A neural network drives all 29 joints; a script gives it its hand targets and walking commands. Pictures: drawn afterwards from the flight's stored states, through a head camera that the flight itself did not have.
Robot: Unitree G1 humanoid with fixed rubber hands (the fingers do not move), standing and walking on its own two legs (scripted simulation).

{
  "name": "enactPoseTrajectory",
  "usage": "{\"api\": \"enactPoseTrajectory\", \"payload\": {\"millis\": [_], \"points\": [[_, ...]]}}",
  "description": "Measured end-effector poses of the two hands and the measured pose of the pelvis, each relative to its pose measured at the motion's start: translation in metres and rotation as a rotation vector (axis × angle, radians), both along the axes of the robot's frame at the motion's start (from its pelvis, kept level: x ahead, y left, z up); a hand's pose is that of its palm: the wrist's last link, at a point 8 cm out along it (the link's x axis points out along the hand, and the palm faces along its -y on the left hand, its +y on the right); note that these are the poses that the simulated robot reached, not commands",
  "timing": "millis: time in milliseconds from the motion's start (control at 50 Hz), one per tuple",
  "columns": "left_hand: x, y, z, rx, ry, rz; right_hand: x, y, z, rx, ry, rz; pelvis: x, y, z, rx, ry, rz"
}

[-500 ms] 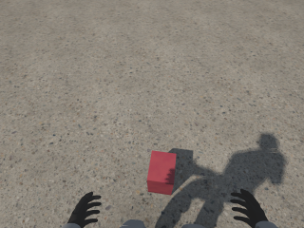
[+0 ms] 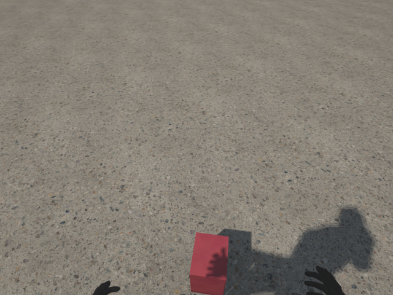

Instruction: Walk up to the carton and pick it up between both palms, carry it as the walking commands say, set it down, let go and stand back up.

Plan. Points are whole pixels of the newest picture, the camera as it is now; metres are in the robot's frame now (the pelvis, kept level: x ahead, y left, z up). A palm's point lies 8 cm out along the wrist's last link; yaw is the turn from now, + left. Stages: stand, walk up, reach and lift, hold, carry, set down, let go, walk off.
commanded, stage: stand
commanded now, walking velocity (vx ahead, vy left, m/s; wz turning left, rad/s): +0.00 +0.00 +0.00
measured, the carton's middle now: (209, 264) +0.43 -0.01 -0.64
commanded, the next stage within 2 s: none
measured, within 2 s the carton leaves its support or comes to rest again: neither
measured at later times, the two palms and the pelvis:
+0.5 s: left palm out of the picture +0.12 +0.25 -0.11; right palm out of the picture +0.16 -0.25 -0.08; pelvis +0.03 +0.00 +0.00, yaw +0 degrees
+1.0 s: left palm out of the picture +0.08 +0.26 -0.11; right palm out of the picture +0.10 -0.24 -0.09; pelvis -0.01 +0.01 +0.00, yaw +0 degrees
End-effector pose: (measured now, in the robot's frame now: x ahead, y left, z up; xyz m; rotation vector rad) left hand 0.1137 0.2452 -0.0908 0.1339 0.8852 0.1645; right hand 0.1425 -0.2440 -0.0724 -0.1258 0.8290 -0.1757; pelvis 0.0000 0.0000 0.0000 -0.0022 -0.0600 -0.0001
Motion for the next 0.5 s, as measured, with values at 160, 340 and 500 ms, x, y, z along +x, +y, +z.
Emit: {"api": "enactPoseTrajectory", "payload": {"millis": [160,340,500], "points": [[0.021,0.004,-0.007,0.009,0.003,0.024,0.030,-0.002,0.004,-0.031,-0.053,-0.007,0.027,0.000,-0.001,0.001,0.039,-0.001],[0.021,0.006,-0.013,0.025,0.049,0.036,0.030,-0.004,-0.004,-0.036,-0.016,-0.024,0.033,0.000,-0.001,0.002,0.049,-0.001],[0.010,0.008,-0.015,0.032,0.066,0.044,0.022,-0.004,-0.008,-0.033,-0.006,-0.033,0.028,0.000,-0.001,0.002,0.042,-0.001]]}}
